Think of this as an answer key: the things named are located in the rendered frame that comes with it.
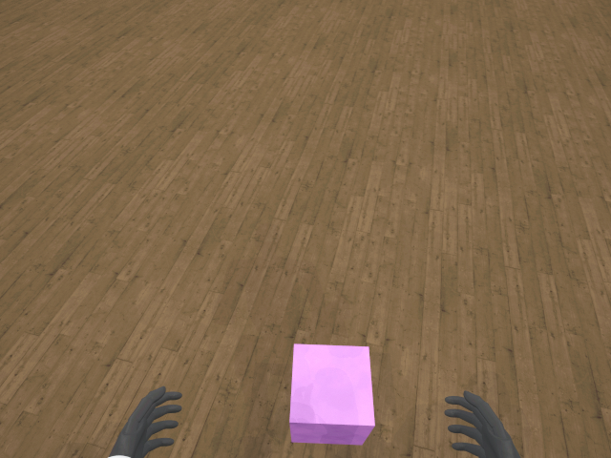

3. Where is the left robot hand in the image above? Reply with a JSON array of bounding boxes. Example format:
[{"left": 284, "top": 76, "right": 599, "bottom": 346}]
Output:
[{"left": 109, "top": 386, "right": 182, "bottom": 458}]

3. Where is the carton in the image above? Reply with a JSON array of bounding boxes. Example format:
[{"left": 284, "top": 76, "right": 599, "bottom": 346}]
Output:
[{"left": 289, "top": 344, "right": 375, "bottom": 445}]

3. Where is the right robot hand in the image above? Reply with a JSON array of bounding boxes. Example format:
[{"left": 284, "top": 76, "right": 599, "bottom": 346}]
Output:
[{"left": 444, "top": 390, "right": 521, "bottom": 458}]

